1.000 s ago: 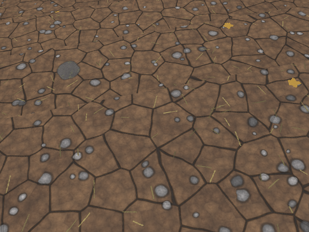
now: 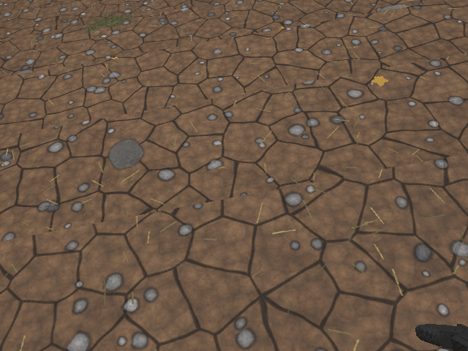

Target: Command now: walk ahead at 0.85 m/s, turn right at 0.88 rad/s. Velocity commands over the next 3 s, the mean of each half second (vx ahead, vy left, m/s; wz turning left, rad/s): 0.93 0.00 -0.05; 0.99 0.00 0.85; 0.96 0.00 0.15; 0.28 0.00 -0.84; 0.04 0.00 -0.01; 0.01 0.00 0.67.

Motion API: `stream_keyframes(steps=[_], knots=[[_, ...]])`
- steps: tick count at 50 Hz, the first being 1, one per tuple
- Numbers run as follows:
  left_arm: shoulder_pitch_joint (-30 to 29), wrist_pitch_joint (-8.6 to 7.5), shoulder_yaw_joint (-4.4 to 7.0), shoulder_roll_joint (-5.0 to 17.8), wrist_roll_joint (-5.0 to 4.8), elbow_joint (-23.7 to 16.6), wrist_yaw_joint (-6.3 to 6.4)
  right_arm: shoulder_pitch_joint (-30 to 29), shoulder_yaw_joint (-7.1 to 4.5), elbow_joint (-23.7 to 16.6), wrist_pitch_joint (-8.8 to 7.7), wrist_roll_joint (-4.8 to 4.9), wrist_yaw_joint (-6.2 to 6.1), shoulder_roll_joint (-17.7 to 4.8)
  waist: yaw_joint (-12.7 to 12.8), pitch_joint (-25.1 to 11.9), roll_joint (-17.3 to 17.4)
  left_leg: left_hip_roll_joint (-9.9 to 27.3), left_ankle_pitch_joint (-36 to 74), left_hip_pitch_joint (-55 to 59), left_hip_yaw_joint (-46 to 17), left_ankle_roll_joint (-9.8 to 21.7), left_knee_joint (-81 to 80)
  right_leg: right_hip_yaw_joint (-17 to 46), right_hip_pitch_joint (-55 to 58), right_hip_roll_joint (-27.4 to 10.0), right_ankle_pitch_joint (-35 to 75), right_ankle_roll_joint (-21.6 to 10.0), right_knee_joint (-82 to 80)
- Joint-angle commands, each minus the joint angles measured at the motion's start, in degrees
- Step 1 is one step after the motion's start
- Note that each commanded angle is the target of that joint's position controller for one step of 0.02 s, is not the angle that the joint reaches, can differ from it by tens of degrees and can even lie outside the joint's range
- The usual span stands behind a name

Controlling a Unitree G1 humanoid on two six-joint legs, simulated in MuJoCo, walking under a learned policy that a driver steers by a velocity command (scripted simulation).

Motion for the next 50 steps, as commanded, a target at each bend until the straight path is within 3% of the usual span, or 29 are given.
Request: stream_keyframes(steps=[1,4,7,9,11,12,13,14,15,16,17,18,19,22,25,28,31,33,34,35,36,38,39,40,42,46,48,49,50], knots=[[-2.8,-0.39,2.32,10.2,-0.1,-5.2,2.24,-11.9,-1.08,-6.8,-1.22,-0.26,0.39,-4.6,-1.1,6.6,-5.4,-0.9,9.3,-12.5,-0.4,-2.6,-13.9,19.3,3.2,-11.2,2.2,-10.4,-17.9],[-1.6,0.11,2.78,11.2,-0.51,-3.6,3.45,-17.4,0.07,-8.5,-1.29,0.14,0.92,-1.4,0.6,8.0,-8.3,-4.2,17.3,-1.3,2.7,-3.6,-25.2,14.6,-5.6,-8.3,7.7,-8.1,-18.7],[0.1,-0.63,2.45,9.6,-0.78,-1.1,3.55,-17.7,-0.14,-8.2,-1.37,1.05,1.13,-2.3,1.4,8.1,-11.7,-2.3,22.9,2.4,2.4,-2.2,-31.5,11.6,-0.2,-10.6,13.4,-6.2,-20.4],[0.7,-0.41,2.65,10.0,-0.21,0.2,3.25,-16.7,-0.77,-8.2,-1.24,1.45,1.05,-4.0,0.7,7.1,-12.8,-2.8,19.7,1.6,4.7,0.1,-33.3,9.1,8.6,-12.0,31.2,-4.6,-16.4],[0.6,0.29,3.16,12.0,1.86,0.9,2.7,-8.2,-2.38,-6.5,-0.41,2.04,0.23,-7.2,-4.3,-1.1,-15.5,-6.3,13.1,10.3,9.3,3.8,-30.2,5.8,15.1,-12.2,63.1,-3.3,-3.1],[-2.1,0.78,3.29,12.8,2.58,0.7,2.69,3.5,-3.19,-3.7,0.54,2.4,-0.48,-8.7,-11.0,-7.2,-16.3,-6.8,11.2,23.5,10.4,6.0,-28.0,3.2,11.1,-11.6,74.8,-2.2,10.0],[-5.1,0.7,2.68,11.5,3.48,-0.8,2.93,18.7,-3.3,-0.1,1.65,1.94,-1.07,-9.7,-17.6,-15.0,-12.3,-0.5,6.1,45.9,2.0,8.8,-21.3,4.0,-5.2,-10.8,66.0,-1.1,28.7],[2.0,-0.74,0.35,1.7,2.2,-2.9,1.88,25.5,-4.26,2.5,1.42,0.49,-0.59,-14.9,-11.0,-24.2,16.0,13.0,-22.4,63.6,-35.6,20.7,-31.0,4.9,-27.7,1.7,13.9,3.8,56.2],[-0.6,-2.72,-0.01,5.6,0.33,-2.9,1.11,24.6,-3.41,3.1,0.9,1.15,-0.11,-9.8,-11.9,-23.7,20.6,14.6,-32.5,64.1,-55.1,20.6,-46.0,7.6,-35.0,2.6,-1.8,2.9,59.5],[-8.5,-4.13,0.58,8.5,-1.87,-5.0,0.46,19.8,-2.83,2.6,0.92,0.43,-0.74,-6.7,-11.8,-12.3,12.8,14.1,-28.7,57.1,-47.6,18.7,-46.3,8.2,-39.7,-0.8,0.7,1.5,59.8],[-15.6,-5.34,-0.12,8.9,-0.86,-6.6,0.34,18.7,-2.76,2.3,0.88,0.07,-0.79,-6.6,-11.5,-7.8,1.2,11.6,-18.0,47.2,-40.4,17.3,-46.1,7.2,-36.7,-2.2,2.4,0.7,55.4],[-20.1,-6.13,-0.11,7.7,0.73,-7.8,0.51,17.0,-2.55,2.4,0.65,-0.36,-0.48,-6.4,-9.2,-3.3,-4.7,8.7,-9.5,38.0,-35.1,16.7,-47.0,6.5,-33.9,-3.2,2.6,0.5,49.8],[-18.9,-6.18,-0.08,7.1,1.08,-8.0,0.37,15.2,-1.94,2.1,0.43,-1.0,-0.68,-5.1,-5.7,-2.6,-2.6,7.0,-6.1,33.0,-32.0,17.4,-48.0,7.3,-30.9,-4.6,4.0,0.9,45.4],[-19.2,-5.64,-0.6,6.1,2.11,-8.4,0.21,14.8,-1.2,2.7,1.07,0.9,-1.65,-3.3,-2.5,2.9,-0.4,5.3,-2.6,23.0,-28.3,19.1,-50.9,5.4,-29.3,-5.8,1.3,3.8,34.8],[-29.0,-6.32,-1.97,4.4,2.71,-12.5,-0.57,14.9,-1.94,2.2,1.28,1.96,-3.32,-5.7,-4.4,8.0,-0.7,2.1,-1.6,9.1,-21.7,16.6,-53.0,1.9,-20.6,-4.5,14.8,6.4,16.8],[-30.7,-6.17,-0.65,6.4,1.38,-12.5,-0.6,17.9,-2.8,2.3,1.88,2.53,-4.02,-7.9,-5.7,5.6,1.2,2.2,-2.8,4.3,-21.6,12.9,-52.3,2.3,-4.2,-1.5,31.0,8.5,8.7],[-29.5,-5.63,1.21,8.7,-0.16,-12.3,0.4,21.9,-2.66,3.2,3.34,3.14,-4.08,-6.5,-4.9,4.3,1.1,3.2,0.4,14.9,-23.1,10.0,-43.3,3.3,-3.3,-1.3,22.1,8.1,4.4],[-14.0,-5.26,3.65,11.9,-0.82,-9.9,1.04,20.2,-2.28,2.3,4.21,1.32,-3.38,-5.8,4.5,-5.8,1.1,-0.3,12.4,12.4,-19.0,5.8,-20.4,3.7,13.9,-3.9,13.9,5.6,7.0],[-0.5,-4.47,4.87,16.2,-0.56,-8.2,1.74,21.2,-0.43,0.8,4.04,-1.06,-3.08,-0.3,8.2,-16.8,-7.7,-3.6,1.6,3.9,-14.5,4.4,1.3,16.7,29.8,-14.5,-3.5,2.7,7.3],[-2.0,-4.17,5.06,20.0,1.05,-6.7,0.31,28.8,1.33,-2.6,3.0,4.24,-3.27,4.3,0.7,-23.3,-35.0,-5.5,-14.2,-11.2,-9.5,2.9,20.5,53.4,36.1,-27.6,-25.8,-6.3,-9.4],[-7.4,-3.79,3.95,13.3,0.86,-8.5,0.24,24.6,0.89,-1.1,3.41,5.27,-4.17,-0.2,2.0,-13.3,-24.4,-0.9,-9.0,-17.5,-7.8,2.6,25.8,52.9,28.8,-25.2,-29.9,-4.9,-13.4],[-9.6,-2.93,3.01,8.8,1.63,-6.3,0.72,15.0,0.22,-2.0,4.26,2.67,-3.86,-2.5,1.8,-2.0,-7.3,3.6,-3.6,-16.8,-4.8,3.1,24.6,31.3,15.9,-21.6,-7.9,-3.3,-10.8],[-11.5,-2.8,2.9,7.8,2.69,-5.2,0.86,13.1,-0.29,-3.0,4.58,1.49,-3.49,-2.8,0.1,0.6,-7.3,5.5,-1.6,-14.4,-5.4,3.3,20.7,24.7,9.9,-19.8,0.1,-3.4,-10.3],[-12.9,-3.0,2.4,5.9,2.84,-4.2,0.99,12.5,-0.62,-3.3,5.42,1.79,-2.76,-2.5,-1.7,2.4,-8.0,7.3,-1.8,-11.8,-5.7,3.5,18.2,18.3,5.8,-17.7,4.3,-2.7,-11.0],[-14.3,-3.43,2.26,4.4,1.47,-2.3,0.77,11.0,-0.31,-4.6,6.94,2.45,-2.0,-0.5,-3.4,4.0,-8.4,9.1,-2.9,-11.6,-5.0,3.9,14.5,11.0,2.9,-17.2,9.6,-2.0,-12.9],[-18.0,-4.25,3.45,9.1,1.57,-0.9,1.36,4.5,0.08,-7.1,6.16,1.29,-0.49,-1.6,-4.6,8.8,-3.3,9.1,13.2,-9.6,-2.6,3.5,-3.4,-3.9,-3.1,-14.3,18.1,-1.2,-18.6],[-16.6,-4.74,4.11,11.8,2.05,0.3,1.76,3.0,-0.34,-6.2,5.16,0.58,0.66,-2.6,-3.6,6.7,-2.2,5.4,21.1,2.0,4.9,3.5,-9.1,-11.1,-5.9,-11.6,20.9,-0.6,-19.6],[-17.8,-5.3,4.4,13.5,3.04,-0.5,1.84,8.9,-1.9,-3.9,4.93,0.36,0.74,-4.7,-6.8,1.6,-2.0,3.1,28.1,10.8,7.8,3.9,0.0,-11.8,-5.4,-13.4,33.9,-1.1,-14.2],[-21.3,-5.33,4.35,14.4,2.41,-1.7,1.89,14.2,-2.84,-2.3,5.28,1.0,0.59,-6.5,-11.0,-0.5,-3.5,1.4,25.5,16.9,8.9,5.4,0.4,-15.3,-6.1,-11.7,50.0,0.4,-8.1]])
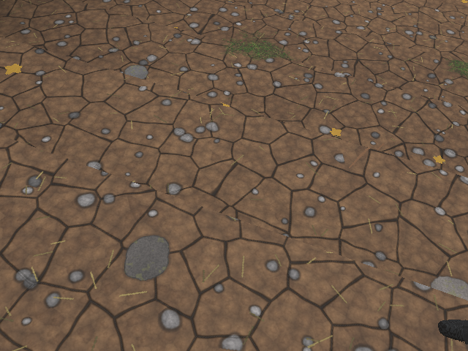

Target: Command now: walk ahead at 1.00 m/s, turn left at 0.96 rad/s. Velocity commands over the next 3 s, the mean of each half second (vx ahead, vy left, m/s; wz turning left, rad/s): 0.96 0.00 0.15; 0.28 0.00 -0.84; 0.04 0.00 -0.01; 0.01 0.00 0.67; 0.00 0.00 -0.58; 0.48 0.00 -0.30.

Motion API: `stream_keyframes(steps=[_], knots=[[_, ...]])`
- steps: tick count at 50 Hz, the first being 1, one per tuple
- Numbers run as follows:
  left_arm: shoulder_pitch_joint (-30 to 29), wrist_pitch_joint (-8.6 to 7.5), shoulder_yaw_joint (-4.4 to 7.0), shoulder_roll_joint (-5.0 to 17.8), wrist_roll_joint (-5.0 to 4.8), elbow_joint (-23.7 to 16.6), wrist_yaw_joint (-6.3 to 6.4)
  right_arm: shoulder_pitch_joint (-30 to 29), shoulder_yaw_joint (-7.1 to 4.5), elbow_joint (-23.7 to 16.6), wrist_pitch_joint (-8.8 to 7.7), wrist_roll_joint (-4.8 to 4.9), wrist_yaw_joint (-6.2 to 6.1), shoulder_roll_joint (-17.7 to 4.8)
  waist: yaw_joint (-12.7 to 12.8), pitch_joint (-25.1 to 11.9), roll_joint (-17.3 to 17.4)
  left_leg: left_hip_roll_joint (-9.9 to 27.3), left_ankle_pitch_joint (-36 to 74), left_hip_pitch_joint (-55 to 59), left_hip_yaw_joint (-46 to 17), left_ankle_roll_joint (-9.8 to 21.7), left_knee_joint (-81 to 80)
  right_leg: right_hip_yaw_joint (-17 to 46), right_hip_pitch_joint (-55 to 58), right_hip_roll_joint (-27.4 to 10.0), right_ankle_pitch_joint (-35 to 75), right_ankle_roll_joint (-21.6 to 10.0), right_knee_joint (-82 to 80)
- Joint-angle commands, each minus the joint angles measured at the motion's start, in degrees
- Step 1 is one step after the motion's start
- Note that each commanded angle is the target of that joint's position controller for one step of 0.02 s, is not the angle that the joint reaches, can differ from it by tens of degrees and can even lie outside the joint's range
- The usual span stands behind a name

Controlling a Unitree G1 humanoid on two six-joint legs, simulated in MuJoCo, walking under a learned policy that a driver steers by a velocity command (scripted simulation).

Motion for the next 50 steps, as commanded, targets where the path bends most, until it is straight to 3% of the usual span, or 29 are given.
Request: stream_keyframes(steps=[1,3,4,5,6,7,8,10,12,14,17,20,21,22,23,24,25,26,27,28,29,32,36,38,39,40,42,45,50], knots=[[-17.4,-2.44,1.05,8.1,-1.91,-9.0,0.6,15.9,-2.62,2.4,0.04,1.17,0.73,-4.6,-15.3,-4.8,-5.4,-2.7,12.2,27.3,1.0,3.8,3.2,-0.2,-15.3,-12.3,57.5,-4.6,5.1],[-24.7,-1.81,1.65,11.2,-3.32,-11.6,-0.2,32.7,-5.36,7.2,1.97,1.09,-0.19,-10.0,-25.4,-8.0,-8.0,-6.0,0.1,49.1,3.4,6.4,1.5,1.2,-25.2,-13.6,72.0,-3.4,30.4],[-32.2,-2.52,2.29,12.4,-3.98,-13.0,-1.17,46.4,-6.75,11.2,2.84,1.08,-1.18,-12.7,-33.9,-9.5,-2.9,-3.7,-5.3,64.5,0.2,10.5,-2.1,4.2,-38.0,-10.2,53.8,-2.1,60.6],[-30.1,-3.87,-0.27,2.2,-3.51,-16.1,-2.26,42.2,-4.92,12.7,1.51,0.65,-0.55,-10.3,-28.7,0.2,23.5,-6.7,-6.0,62.3,-4.9,14.5,-21.1,5.6,-55.0,4.0,-7.3,-0.4,86.6],[-22.2,-5.02,-2.28,-0.8,-3.04,-19.9,-2.75,28.5,-2.27,8.2,-0.48,-0.03,-0.22,-8.7,-13.7,-0.2,29.4,0.0,-19.8,53.6,-31.6,17.9,-33.2,15.7,-63.6,3.0,-13.0,-4.2,78.1],[-18.9,-4.26,-1.52,3.3,-3.63,-16.0,-2.73,22.4,-1.17,5.5,-1.52,0.14,-0.1,-3.6,-10.2,1.1,13.5,1.9,-18.6,44.0,-33.3,14.7,-33.5,18.8,-56.2,-2.2,-11.4,-6.0,69.7],[-17.1,-2.78,-1.23,3.2,-3.51,-14.2,-2.77,17.7,-0.92,5.3,-1.91,0.09,0.11,-3.5,-5.6,1.7,-2.4,4.2,-29.5,37.6,-37.6,14.0,-36.8,16.7,-55.0,-2.3,-6.0,-6.4,62.5],[-18.8,-0.76,-2.7,0.7,-3.55,-14.9,-2.59,8.7,-0.91,3.5,-4.31,-0.65,-0.09,-4.5,-3.1,3.9,-5.4,9.6,-32.4,23.6,-43.8,15.7,-31.7,18.0,-52.1,-6.7,-4.6,-5.5,53.0],[-21.4,-0.98,-2.0,2.6,-2.28,-13.9,-3.42,7.0,0.12,3.5,-5.65,-1.21,-2.94,-2.5,-3.9,3.6,-10.3,2.8,-36.4,14.5,-27.7,9.2,-24.7,18.7,-44.5,-8.4,22.8,-6.9,36.9],[-17.4,-1.87,-3.18,-2.0,-0.22,-11.3,-5.62,11.9,0.86,7.4,-5.94,-1.38,-5.77,-1.3,-4.7,-2.4,-3.9,-4.1,-35.3,4.9,-10.0,6.0,-22.1,12.0,-23.4,-2.1,54.5,-4.9,26.3],[-16.2,0.34,-3.25,-2.6,-2.55,-11.5,-4.76,14.3,1.55,10.4,-6.95,-0.07,-5.41,1.1,-4.2,-2.3,0.4,-4.1,-31.6,5.9,-2.0,2.9,-15.9,9.7,-14.5,0.2,53.1,-4.2,23.8],[-15.6,0.17,-2.35,-1.1,-2.13,-10.9,-5.02,14.7,1.81,11.5,-5.7,0.08,-5.35,2.7,-5.6,2.5,-0.4,0.1,-11.5,27.0,-1.2,1.8,-1.6,9.7,-30.2,-2.6,46.1,-6.4,10.5],[-6.8,0.2,-1.36,-0.4,-1.5,-7.7,-5.32,13.6,1.68,11.6,-5.36,-0.27,-5.5,3.2,-2.5,-1.2,-2.0,-1.5,0.3,29.9,1.2,0.8,11.5,9.8,-24.2,-2.6,49.5,-8.6,4.8],[10.8,0.57,-0.82,-1.3,-0.85,-2.6,-5.65,7.9,1.03,11.1,-5.02,0.78,-5.55,1.6,7.1,-4.8,-4.9,-4.8,-2.5,21.8,4.3,-1.2,41.7,14.8,-10.6,-7.3,56.9,-14.6,-2.8],[21.4,1.24,-1.2,-1.7,-0.75,1.7,-5.41,0.5,1.61,7.6,-5.76,-2.3,-4.47,4.9,11.4,-3.5,-15.5,-10.4,-38.8,2.3,7.8,-1.0,61.1,14.9,4.6,-7.0,61.4,-14.8,-0.1],[12.9,0.69,-1.76,1.6,1.8,-1.2,-4.55,8.7,2.95,0.4,-7.36,-2.11,-3.53,8.4,-3.0,-3.9,-21.9,-10.4,-38.5,-15.9,-5.5,-1.4,54.5,32.0,12.1,-10.0,72.7,-17.8,14.3],[6.9,0.68,0.17,4.7,1.08,-5.1,-3.66,10.8,3.17,0.1,-8.83,-1.68,-2.63,5.1,-3.7,-10.0,-16.0,-8.1,-33.8,-20.1,-10.3,-0.4,42.7,41.3,16.7,-14.8,68.7,-21.6,11.6],[-0.5,0.97,1.03,5.9,1.27,-8.1,-2.63,10.2,2.16,1.2,-9.05,-0.43,-2.5,1.9,-6.9,-9.9,-5.5,-6.7,-27.9,-20.0,-12.2,-2.2,33.8,45.9,10.7,-17.3,55.2,-24.3,7.8],[-9.7,1.82,2.17,10.1,0.98,-10.1,-1.33,10.6,1.34,1.7,-7.65,0.45,-3.82,0.6,-12.0,-11.0,-2.3,-3.9,-25.1,-14.2,-13.4,-5.0,24.5,55.0,-1.2,-20.2,36.6,-25.9,3.0],[-13.5,2.09,1.08,6.7,1.04,-12.4,-1.24,8.2,0.73,2.6,-6.03,-0.11,-4.94,-1.2,-12.5,-6.7,4.3,-2.6,-26.2,-9.7,-13.3,-8.3,19.5,58.0,-14.2,-21.4,42.4,-27.1,1.6],[-13.2,2.01,0.31,4.5,0.99,-12.5,-0.84,4.9,0.9,1.8,-4.5,-0.47,-5.7,-0.6,-11.9,-4.7,5.1,-1.6,-27.0,-4.7,-13.8,-10.6,11.4,56.8,-22.3,-20.6,49.9,-26.9,2.2],[-6.6,3.55,1.3,5.2,-2.79,-9.6,1.5,-3.0,1.9,0.8,-3.3,-3.38,-5.48,3.2,-7.0,-8.8,-1.0,-8.6,-7.2,17.3,-7.6,-9.3,-13.4,34.8,-31.9,-2.5,51.4,-15.9,4.7],[-4.5,6.96,1.37,2.8,-3.18,-8.7,3.01,-6.7,0.96,-1.9,-2.75,-1.5,-3.82,3.7,-6.8,-11.0,-4.7,-14.3,0.9,28.3,-7.3,-7.3,-27.3,36.9,-28.3,3.3,38.7,-7.2,11.1],[-10.6,7.9,0.96,0.9,-2.75,-12.2,2.84,3.9,0.03,1.1,-3.01,-2.81,-4.24,1.2,-12.1,-15.1,-4.5,-5.8,11.3,42.3,-12.5,-3.0,-33.6,34.5,-30.4,5.7,29.9,-3.7,25.5],[-7.6,8.17,-0.41,-3.3,-0.97,-13.3,2.6,8.2,-0.12,1.6,-2.1,-3.22,-5.12,-0.9,-11.0,-21.6,5.0,8.0,34.6,55.8,-23.8,3.0,-28.3,26.0,-37.7,10.7,-5.1,-1.5,39.3],[2.8,7.74,-1.08,-1.7,-2.25,-15.0,1.19,9.0,0.19,2.1,-1.67,-3.05,-4.49,-1.3,-6.6,-30.7,17.1,22.6,32.1,62.9,-40.2,14.6,-26.7,26.7,-43.9,9.3,-20.5,-0.6,53.0],[-2.7,8.9,0.62,4.9,-2.79,-14.1,0.3,2.0,0.66,-0.1,-0.41,-1.92,-5.01,3.0,-7.9,-18.5,8.3,15.2,8.5,52.2,-32.1,12.5,-30.8,20.3,-50.1,2.0,-10.6,2.3,59.9],[-6.7,11.03,0.59,3.3,-2.78,-15.4,1.17,-3.7,0.13,0.4,1.53,-3.25,-4.86,0.9,-5.1,-7.4,4.5,8.0,4.6,33.8,-18.6,8.4,-36.1,15.9,-44.5,-1.5,-3.7,2.7,51.3],[-9.3,10.92,-0.79,1.0,-2.6,-17.0,0.32,-6.6,-1.74,1.7,1.94,-2.31,-4.31,-2.8,-4.5,-10.9,5.9,8.9,5.8,29.6,-7.9,9.0,-38.8,12.3,-32.5,-4.5,4.5,0.8,35.7]])
Over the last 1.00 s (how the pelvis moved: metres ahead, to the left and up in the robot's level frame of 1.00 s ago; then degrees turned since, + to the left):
0.86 -0.01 -0.02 28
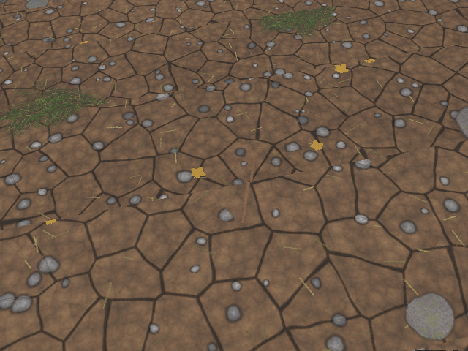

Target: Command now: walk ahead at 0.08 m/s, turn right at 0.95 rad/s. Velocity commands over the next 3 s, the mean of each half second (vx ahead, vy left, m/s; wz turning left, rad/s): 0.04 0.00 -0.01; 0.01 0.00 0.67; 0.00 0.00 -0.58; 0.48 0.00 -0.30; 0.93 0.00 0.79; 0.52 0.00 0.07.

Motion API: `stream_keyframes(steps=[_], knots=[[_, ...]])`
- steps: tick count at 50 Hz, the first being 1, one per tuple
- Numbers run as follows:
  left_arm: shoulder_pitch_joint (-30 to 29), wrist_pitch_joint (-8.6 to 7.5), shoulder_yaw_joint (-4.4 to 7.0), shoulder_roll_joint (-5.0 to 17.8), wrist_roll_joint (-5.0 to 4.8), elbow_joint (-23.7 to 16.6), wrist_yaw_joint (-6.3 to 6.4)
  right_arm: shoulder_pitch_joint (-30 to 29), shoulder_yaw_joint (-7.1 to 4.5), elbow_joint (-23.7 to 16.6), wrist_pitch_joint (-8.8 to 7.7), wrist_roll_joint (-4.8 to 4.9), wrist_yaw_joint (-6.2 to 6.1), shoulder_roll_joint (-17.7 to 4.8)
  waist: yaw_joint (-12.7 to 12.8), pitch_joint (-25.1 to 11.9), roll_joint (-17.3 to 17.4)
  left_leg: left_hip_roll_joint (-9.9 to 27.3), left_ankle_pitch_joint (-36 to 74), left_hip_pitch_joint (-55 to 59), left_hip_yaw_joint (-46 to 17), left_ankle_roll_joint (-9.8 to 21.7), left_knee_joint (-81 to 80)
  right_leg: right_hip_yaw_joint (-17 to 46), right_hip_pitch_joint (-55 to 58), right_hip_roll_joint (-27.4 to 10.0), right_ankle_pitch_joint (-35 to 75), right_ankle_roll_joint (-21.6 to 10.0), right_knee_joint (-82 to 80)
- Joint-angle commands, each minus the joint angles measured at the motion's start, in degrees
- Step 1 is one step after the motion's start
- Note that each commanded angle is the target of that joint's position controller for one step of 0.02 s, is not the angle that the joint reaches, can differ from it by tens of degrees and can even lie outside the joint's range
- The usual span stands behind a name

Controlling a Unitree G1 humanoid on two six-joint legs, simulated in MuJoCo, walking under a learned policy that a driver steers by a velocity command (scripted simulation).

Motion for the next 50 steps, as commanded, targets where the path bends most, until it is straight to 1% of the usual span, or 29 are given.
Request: stream_keyframes(steps=[1,3,4,6,7,8,9,10,11,12,14,16,20,23,26,29,30,31,32,33,34,35,36,37,39,42,46,49,50], knots=[[6.0,0.21,-0.63,0.5,0.08,-2.4,-0.87,-5.6,-3.06,-4.2,-0.31,0.93,0.14,-9.9,2.3,-12.1,8.0,14.0,10.7,6.3,-6.5,12.7,-7.8,-1.7,9.4,-2.2,6.2,-1.5,-9.1],[5.3,0.42,-0.05,2.4,0.26,-2.8,-1.64,-5.2,-3.6,-3.5,-0.09,1.49,0.39,-11.3,2.3,-12.1,8.7,15.1,4.5,6.5,-4.8,11.5,-7.1,-3.0,12.8,-1.9,8.3,-2.9,-15.0],[5.4,0.4,-0.08,2.2,0.75,-2.8,-1.94,-4.4,-3.51,-2.9,0.05,2.08,0.54,-11.4,2.5,-12.0,7.9,14.5,2.0,5.4,-4.4,10.6,-5.2,-3.5,16.3,-0.8,9.6,-4.0,-20.7],[8.8,0.2,0.34,2.3,2.16,-1.3,-1.85,-1.4,-2.69,-0.9,0.51,3.26,1.09,-9.3,3.8,-11.4,3.3,11.3,-7.0,-1.7,-2.1,6.0,2.3,-2.9,27.2,1.9,12.8,-7.3,-31.2],[9.3,-0.08,0.9,6.5,2.72,-2.0,-1.17,0.6,-1.06,-1.0,0.55,1.9,1.92,-4.8,2.2,-9.6,-11.3,5.0,-19.8,-12.3,4.5,-0.2,16.8,14.7,32.8,-10.7,21.6,-11.8,-39.7],[6.6,-0.75,0.94,9.5,4.65,-3.4,-0.97,-2.3,-1.3,-3.5,0.25,1.44,1.75,-5.7,2.9,-9.6,-18.5,0.4,-31.1,-19.1,1.2,-1.7,26.6,26.2,26.3,-22.4,23.4,-20.9,-43.9],[4.0,-1.97,-0.5,5.5,5.65,-4.0,-0.98,-3.4,-1.91,-2.4,0.35,2.07,1.35,-8.8,3.9,-9.2,-11.8,2.3,-28.7,-14.8,-3.9,-1.6,31.8,22.6,21.3,-20.1,19.3,-20.9,-45.4],[1.4,-2.96,-1.59,2.3,5.47,-2.6,-1.06,0.1,-1.93,-0.4,0.81,2.63,1.24,-8.0,1.4,-8.7,-10.2,2.3,-25.0,-12.1,-5.5,-1.6,32.8,16.6,19.5,-16.5,16.9,-17.9,-45.0],[-0.7,-3.6,-1.77,1.3,4.81,-1.8,-1.03,3.5,-1.99,2.1,1.43,2.56,0.79,-7.4,0.2,-8.6,-8.8,1.8,-22.0,-10.4,-6.0,-2.2,34.1,11.8,19.6,-13.8,15.7,-15.2,-44.3],[-2.6,-4.1,-2.18,0.1,4.27,-1.2,-0.83,5.7,-2.39,3.7,1.98,2.32,0.38,-8.2,-0.2,-7.9,-8.9,0.9,-18.8,-8.8,-7.4,-2.9,35.3,8.0,18.8,-12.8,19.0,-13.9,-43.9],[-4.7,-4.27,-2.15,0.4,4.23,-1.3,-0.01,6.2,-3.33,3.3,2.43,2.98,-0.04,-10.7,-0.9,-6.4,-7.8,-0.6,-16.3,-8.4,-6.4,-4.2,39.3,4.2,18.8,-12.8,25.6,-14.1,-43.6],[-3.6,-3.74,-1.63,0.8,3.66,-0.7,0.92,5.8,-3.57,2.3,2.76,3.61,-0.62,-11.2,0.2,-5.7,-6.8,0.0,-16.8,-12.6,-5.5,-4.9,39.4,3.7,23.7,-14.8,27.2,-15.2,-42.7],[-2.2,-2.76,-0.77,0.8,2.99,0.8,1.81,4.4,-2.31,-0.8,3.56,3.15,-0.11,-7.6,2.3,-5.9,-6.7,3.0,-18.3,-13.3,-3.3,-5.7,31.8,2.3,28.6,-17.8,27.3,-16.3,-41.8],[-3.1,-2.63,0.29,1.9,2.77,1.6,1.28,4.9,-1.93,-2.8,3.82,2.9,0.88,-6.7,2.3,-6.7,-7.0,3.5,-20.0,-8.9,-0.2,-4.3,25.9,-0.6,27.8,-18.6,31.2,-16.5,-40.8],[-4.3,-2.83,1.26,2.8,1.83,2.3,0.37,6.1,-2.35,-4.1,4.39,2.99,1.74,-7.3,1.6,-7.9,-8.2,2.8,-19.6,-5.0,2.7,-1.8,20.2,-3.5,28.0,-19.6,35.6,-15.1,-38.3],[-6.5,-2.9,1.84,3.1,-0.05,3.2,-0.3,9.9,-3.25,-4.0,5.17,3.17,2.25,-7.6,-1.7,-9.1,-7.2,0.5,-10.1,4.4,5.3,2.5,7.0,-8.3,25.4,-18.5,33.4,-9.5,-31.2],[-3.5,-2.95,1.8,1.6,0.02,4.8,-0.75,13.5,-4.5,-3.0,5.0,2.82,1.37,-10.3,-2.6,-9.6,-1.1,0.4,1.2,12.1,0.4,5.5,0.5,-11.7,20.0,-14.0,24.6,-5.4,-22.4],[-5.8,-3.38,0.95,-1.3,2.55,2.0,-0.91,16.8,-7.13,-3.3,4.53,2.49,0.14,-20.1,-2.5,-9.0,18.8,14.3,33.3,24.0,-22.2,13.7,-0.7,-15.3,-0.1,-4.6,-4.4,0.6,-2.8],[-11.9,-3.93,0.49,-1.5,3.21,-1.2,-0.54,16.7,-6.59,-4.8,2.79,-0.19,1.06,-20.9,-5.0,-14.4,17.0,20.2,31.1,24.3,-35.2,23.7,-3.4,-2.2,-8.6,2.0,-16.5,1.6,8.8],[-13.7,-3.95,1.06,0.6,2.51,-1.1,-0.21,14.3,-6.04,-5.2,1.25,-0.24,1.63,-19.0,-4.8,-13.5,9.0,18.9,27.2,25.1,-31.0,22.9,-4.7,2.5,-11.4,1.5,-13.9,0.8,13.2],[-13.4,-4.12,1.24,0.7,1.9,-0.9,0.33,11.9,-5.59,-5.2,0.4,1.04,1.17,-17.6,-3.0,-11.0,6.1,15.9,24.0,24.0,-27.1,19.9,-4.4,4.0,-12.4,1.2,-8.4,-0.2,12.4],[-11.5,-4.17,1.56,1.5,2.4,0.4,1.11,8.8,-4.92,-5.5,0.38,2.74,0.48,-15.5,-1.3,-9.6,3.5,13.6,21.4,22.9,-24.0,16.9,-3.7,4.9,-12.4,0.3,-3.6,-0.5,9.7],[-10.1,-4.22,1.95,2.5,2.82,0.9,1.55,6.6,-4.22,-6.0,0.86,3.71,-0.37,-13.7,-0.1,-9.5,4.0,12.0,20.8,21.3,-22.4,15.1,-3.6,5.6,-10.6,0.1,-0.1,-0.6,6.9],[-9.4,-4.35,1.93,2.2,2.56,1.4,1.36,6.4,-3.88,-6.4,1.3,3.6,-0.95,-13.0,0.4,-10.0,5.4,10.8,21.4,20.5,-22.1,14.3,-3.5,5.7,-8.4,1.2,2.2,-0.4,5.7],[-8.9,-4.51,1.56,1.2,1.84,2.1,0.92,7.5,-3.98,-6.5,1.61,3.0,-1.53,-13.7,0.1,-11.0,4.7,9.4,21.4,21.2,-22.3,13.6,-3.2,6.0,-7.1,3.0,5.2,0.1,1.2],[-9.4,-4.68,1.3,0.8,1.55,2.3,0.74,8.0,-4.38,-6.6,1.88,3.14,-1.86,-15.5,-0.2,-10.5,5.7,7.8,15.7,20.0,-24.8,12.9,-3.0,7.2,-5.3,4.5,7.1,0.9,-7.2],[-7.7,-4.2,0.44,1.0,1.78,3.6,-0.53,6.0,-2.26,-6.8,2.39,1.25,-2.08,-12.4,-1.0,-11.5,7.2,8.0,17.7,16.2,-21.3,12.0,-1.7,4.6,0.8,1.5,10.6,0.8,-9.7],[-5.5,-4.16,-0.62,-0.5,1.57,4.4,-1.48,4.1,0.35,-5.4,1.88,-0.23,-1.12,-7.5,-0.5,-10.5,7.2,7.6,16.2,10.8,-18.4,12.0,-2.5,3.7,9.7,-1.4,10.2,0.0,-15.0],[-4.9,-4.08,-0.97,-1.1,1.61,4.6,-1.69,4.3,0.6,-4.4,1.69,-0.61,-0.63,-7.1,-0.7,-9.7,8.1,6.7,15.8,8.7,-16.8,12.0,-2.9,1.9,13.4,-0.8,9.7,-0.1,-16.3]])
Over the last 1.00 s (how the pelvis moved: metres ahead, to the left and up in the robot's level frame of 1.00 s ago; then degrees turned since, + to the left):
0.65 0.00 -0.14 -27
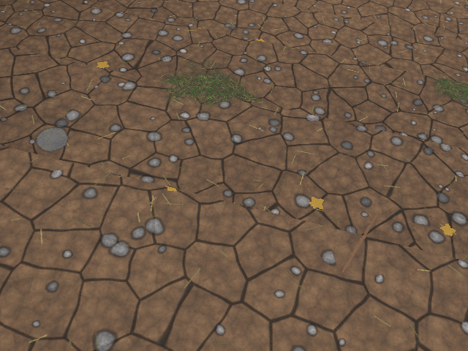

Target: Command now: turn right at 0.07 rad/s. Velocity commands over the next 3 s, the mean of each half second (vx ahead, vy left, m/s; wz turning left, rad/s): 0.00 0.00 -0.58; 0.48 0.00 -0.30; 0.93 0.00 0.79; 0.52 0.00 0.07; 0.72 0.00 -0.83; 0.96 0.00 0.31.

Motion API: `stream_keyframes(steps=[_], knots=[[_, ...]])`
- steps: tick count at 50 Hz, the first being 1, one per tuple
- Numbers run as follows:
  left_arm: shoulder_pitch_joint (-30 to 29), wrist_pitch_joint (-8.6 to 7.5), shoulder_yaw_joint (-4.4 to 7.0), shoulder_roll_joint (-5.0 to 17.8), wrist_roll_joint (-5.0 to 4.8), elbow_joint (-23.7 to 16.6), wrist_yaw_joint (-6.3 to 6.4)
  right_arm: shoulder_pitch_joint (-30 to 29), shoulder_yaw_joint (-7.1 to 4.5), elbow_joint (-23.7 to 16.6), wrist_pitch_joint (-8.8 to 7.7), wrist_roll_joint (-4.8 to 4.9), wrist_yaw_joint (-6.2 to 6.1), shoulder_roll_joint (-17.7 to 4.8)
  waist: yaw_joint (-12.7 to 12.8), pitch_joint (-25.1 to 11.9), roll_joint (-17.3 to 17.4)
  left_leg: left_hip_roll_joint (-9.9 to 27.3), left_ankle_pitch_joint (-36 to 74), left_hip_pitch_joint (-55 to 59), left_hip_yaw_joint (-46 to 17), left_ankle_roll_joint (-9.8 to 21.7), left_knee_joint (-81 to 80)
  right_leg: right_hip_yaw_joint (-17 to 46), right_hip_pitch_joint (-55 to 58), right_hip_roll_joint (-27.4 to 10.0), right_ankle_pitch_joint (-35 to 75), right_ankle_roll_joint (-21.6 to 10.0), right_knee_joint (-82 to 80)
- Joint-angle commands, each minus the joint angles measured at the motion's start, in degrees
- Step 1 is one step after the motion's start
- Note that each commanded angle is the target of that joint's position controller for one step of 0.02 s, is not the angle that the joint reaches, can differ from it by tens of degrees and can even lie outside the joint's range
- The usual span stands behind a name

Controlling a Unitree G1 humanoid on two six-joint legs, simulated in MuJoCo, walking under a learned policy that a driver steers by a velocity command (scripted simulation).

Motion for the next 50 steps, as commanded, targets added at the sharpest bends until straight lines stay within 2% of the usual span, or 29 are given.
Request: stream_keyframes(steps=[1,2,4,6,7,8,9,10,11,13,15,17,20,22,23,24,25,26,27,29,32,35,37,39,41,45,47,49,50], knots=[[-0.7,-0.61,-0.44,2.4,-0.26,-3.7,-0.82,0.7,-0.16,-1.0,-1.07,-1.28,1.02,-4.4,-1.7,-6.7,10.9,14.8,23.0,0.4,-5.3,7.9,-5.2,-2.7,10.4,-1.1,-1.2,-0.8,-3.6],[-1.5,-0.74,0.02,4.6,-0.7,-4.5,-0.88,-0.7,-0.58,-1.1,-1.2,-1.03,1.19,-6.1,-1.7,-4.7,10.6,15.9,21.4,1.2,-6.5,8.0,-4.8,-2.6,9.0,-1.1,-2.9,-1.6,-6.1],[-0.9,-1.16,0.38,6.3,-1.1,-5.5,-0.94,-1.1,-1.45,-0.2,-0.92,0.06,0.74,-8.7,-1.3,-3.1,9.5,16.5,22.2,3.9,-7.1,7.6,-2.7,-3.4,8.2,-0.2,-0.6,-3.3,-12.7],[1.0,-1.62,0.71,8.2,-0.93,-6.0,-1.11,0.5,-2.22,0.4,-0.74,0.76,-0.15,-9.8,-1.3,-4.4,6.2,14.7,20.6,6.8,-5.8,4.9,1.3,0.0,9.7,-1.5,15.8,-5.8,-18.1],[1.7,-1.68,1.52,11.2,-0.92,-6.1,-1.04,1.9,-2.35,-0.5,-1.0,-0.07,-0.45,-9.1,-3.5,-6.1,-0.4,9.8,15.9,5.7,-1.9,2.5,5.3,5.5,11.5,-3.8,29.3,-8.3,-16.6],[3.8,-1.52,2.17,12.1,-1.75,-5.7,-1.0,-0.4,-2.27,-1.5,-1.02,-0.92,-0.65,-7.8,-2.4,-6.8,-6.2,4.4,9.1,2.6,4.5,-1.0,11.0,13.3,12.0,-7.6,29.0,-12.7,-20.2],[6.0,-1.24,2.43,12.4,-1.49,-5.9,-0.81,-4.5,-2.37,-2.7,-1.02,-1.02,-0.74,-7.1,0.0,-5.2,-9.7,0.1,-2.1,-4.9,7.7,-3.9,17.1,22.5,15.0,-11.9,28.9,-17.7,-24.5],[10.3,-1.19,2.33,11.6,-0.5,-5.3,-0.25,-7.5,-2.24,-4.1,-1.06,-0.61,-0.64,-5.6,2.9,-5.6,-12.5,-2.6,-21.1,-14.8,5.8,-5.3,26.9,31.0,21.6,-16.3,29.3,-22.4,-28.0],[11.3,-1.5,2.22,11.3,-0.07,-5.4,0.26,-6.6,-2.45,-4.1,-1.11,-0.08,-0.19,-5.0,2.7,-6.9,-8.8,-1.4,-24.7,-18.6,2.0,-6.1,37.1,31.4,24.2,-16.5,28.0,-23.0,-27.8],[7.0,-1.11,2.62,10.8,-1.47,-6.9,1.24,-5.0,-2.24,-3.5,-1.4,0.73,0.52,-3.6,0.1,-7.2,-3.4,1.7,-18.3,-20.4,0.6,-6.5,34.7,24.2,24.8,-12.1,25.3,-18.2,-25.8],[5.4,0.96,2.7,9.7,-2.34,-7.7,2.24,-7.0,-1.97,-3.7,-2.21,1.0,0.98,-2.2,0.8,-8.1,-4.5,1.7,-14.1,-17.0,2.4,-7.4,23.4,21.8,24.6,-8.1,20.8,-15.1,-25.6],[5.6,2.49,3.21,10.3,-1.83,-8.5,2.92,-6.5,-1.89,-3.2,-3.05,1.63,1.9,-1.5,1.2,-9.3,-7.2,0.5,-11.7,-11.9,3.1,-7.7,15.5,22.7,23.1,-6.5,18.5,-14.5,-25.5],[4.1,3.04,3.63,11.1,-2.15,-10.0,2.93,-2.9,-2.46,-2.0,-3.93,1.89,2.6,-3.0,0.3,-10.1,-9.6,-0.1,-6.4,-3.0,3.6,-6.6,4.3,26.1,17.8,-5.6,13.9,-13.3,-26.1],[2.5,2.98,3.0,10.1,-2.64,-11.0,2.82,2.5,-3.56,-0.2,-4.07,1.24,2.59,-5.1,-2.4,-11.1,-7.5,2.4,4.2,9.0,4.6,-4.7,-6.7,25.3,9.9,-2.6,6.4,-9.9,-23.1],[4.6,3.05,2.0,6.7,-2.11,-10.9,2.67,4.8,-4.3,0.1,-3.7,0.56,2.28,-7.7,-2.0,-12.6,0.9,12.2,4.2,17.9,-4.1,-0.7,-9.7,20.2,1.4,2.1,-9.0,-6.8,-12.6],[7.4,2.6,1.69,4.7,-1.66,-11.9,2.32,2.7,-4.72,-0.5,-2.96,-1.41,2.45,-11.9,0.6,-10.1,17.1,25.6,5.0,16.2,-20.9,7.2,-12.5,10.0,-10.0,9.7,-21.5,-4.0,1.9],[8.5,1.58,2.99,9.9,-1.03,-11.6,1.97,-0.1,-4.34,-1.8,-3.37,-2.69,2.59,-11.0,1.7,-6.4,14.9,30.7,6.2,9.1,-23.6,11.4,-14.4,8.8,-11.3,4.1,-19.7,-2.1,12.1],[8.5,1.59,3.97,13.0,-1.16,-10.3,1.79,-4.2,-3.37,-2.9,-3.61,-2.15,2.15,-7.6,2.7,-3.5,10.0,27.1,6.9,5.7,-15.8,10.4,-13.6,6.6,-10.3,1.9,-15.1,-1.4,16.9],[9.6,2.13,4.06,12.6,-1.08,-8.9,1.95,-6.7,-2.78,-3.4,-3.59,-1.34,1.59,-5.7,3.4,-2.2,7.4,22.3,6.1,4.5,-9.1,8.0,-12.9,5.6,-9.8,1.2,-11.0,-0.8,19.0],[10.1,2.78,3.25,9.9,-0.86,-8.8,1.81,-5.3,-2.51,-2.5,-3.66,0.04,0.47,-5.8,2.0,-2.6,8.6,19.8,5.6,5.8,-2.2,6.6,-13.6,2.3,-12.4,-0.9,-4.1,-0.1,25.1],[6.4,2.27,2.16,9.0,-2.17,-11.2,0.5,2.0,-3.11,-0.8,-5.0,0.82,0.74,-7.9,-2.4,-2.5,9.7,21.9,-14.6,12.0,-3.2,5.7,-18.4,-0.6,-18.8,-4.5,-0.2,-0.5,20.5],[2.2,0.28,0.68,5.4,-1.58,-12.9,0.11,9.5,-3.37,2.2,-6.59,0.88,1.64,-8.5,-6.1,-1.3,6.4,23.6,-18.0,17.1,-5.5,6.9,-19.6,1.9,-22.5,-4.3,1.4,-1.6,14.4],[2.0,-1.23,0.01,3.9,-1.8,-13.2,0.19,10.7,-3.13,3.7,-7.43,1.26,2.57,-8.3,-5.4,0.4,6.2,23.8,-17.0,17.4,-5.5,8.2,-20.7,3.8,-22.5,-3.2,2.9,-2.5,8.8],[0.5,-2.56,-0.37,4.1,-1.46,-13.6,-0.17,9.6,-2.97,4.3,-7.55,2.16,2.98,-8.9,-4.1,1.5,7.1,23.2,-14.0,15.5,-4.2,8.8,-21.3,0.5,-20.0,-4.7,4.8,-2.4,1.9],[-2.0,-4.28,-1.0,3.2,-1.39,-14.0,-1.11,10.3,-2.93,4.6,-7.36,2.8,3.1,-10.1,-4.9,1.8,7.6,21.9,-10.3,11.4,-3.4,9.5,-21.1,-2.1,-14.3,-4.9,6.2,-1.5,-4.1],[-6.1,-6.82,-1.38,3.0,-2.65,-15.6,-3.01,14.2,-2.94,6.3,-6.98,3.08,3.4,-11.7,-5.7,2.5,10.0,21.6,-10.2,8.1,-4.4,10.0,-18.0,-4.4,-5.0,-1.7,0.6,-2.2,-13.2],[-2.0,-7.67,-0.95,3.9,-2.99,-14.8,-3.57,14.6,-2.45,6.6,-6.61,3.31,3.61,-10.8,-2.3,-0.4,12.1,21.0,-5.5,2.0,-3.5,9.6,-14.7,-5.0,9.0,-0.1,3.4,-3.3,-15.4],[15.2,-7.4,1.56,7.4,-2.94,-9.8,-2.78,11.0,-1.26,5.4,-7.23,2.78,3.91,-8.2,8.4,-7.3,9.5,16.0,5.2,-11.4,1.5,5.9,2.3,-5.0,36.0,-0.4,3.7,-5.0,-17.3],[26.8,-6.94,2.52,11.1,-1.62,-8.1,-1.92,10.1,0.32,3.0,-7.87,1.25,4.34,-2.9,13.0,-16.0,-2.4,11.1,-10.6,-24.1,4.8,2.6,26.8,9.3,52.5,-13.1,-5.1,-7.7,-17.8]])
Over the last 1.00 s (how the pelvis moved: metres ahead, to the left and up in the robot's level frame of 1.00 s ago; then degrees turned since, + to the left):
0.05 0.03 0.01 26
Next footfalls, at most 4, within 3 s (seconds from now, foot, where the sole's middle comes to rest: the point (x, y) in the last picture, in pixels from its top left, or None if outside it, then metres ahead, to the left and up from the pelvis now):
0.10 right None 0.05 -0.15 -0.78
0.46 left None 0.10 0.09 -0.78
1.00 right None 0.08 -0.26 -0.78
1.50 left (297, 333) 0.56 -0.22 -0.93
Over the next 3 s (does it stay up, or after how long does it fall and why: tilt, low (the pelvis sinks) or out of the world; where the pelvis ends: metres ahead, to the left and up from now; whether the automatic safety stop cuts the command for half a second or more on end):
stays up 1.40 -0.57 -0.35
